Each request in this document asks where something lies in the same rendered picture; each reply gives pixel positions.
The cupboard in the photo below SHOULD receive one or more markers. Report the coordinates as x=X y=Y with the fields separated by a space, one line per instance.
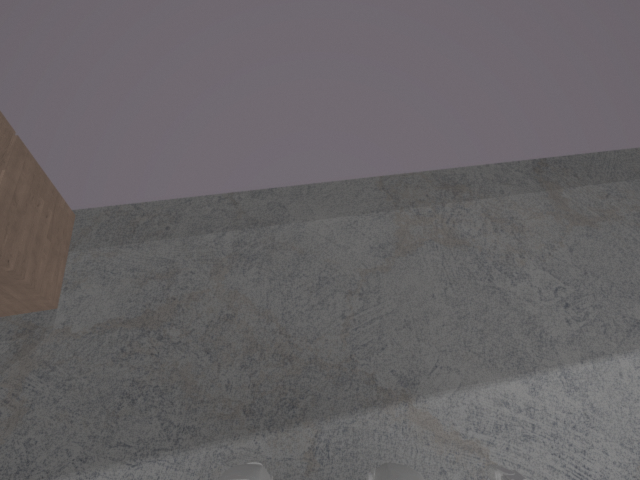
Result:
x=36 y=226

